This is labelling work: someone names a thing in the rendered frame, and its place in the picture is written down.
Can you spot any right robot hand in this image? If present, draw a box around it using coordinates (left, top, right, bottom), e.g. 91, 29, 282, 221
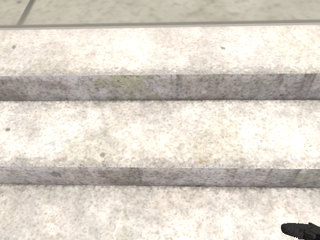
281, 222, 320, 240

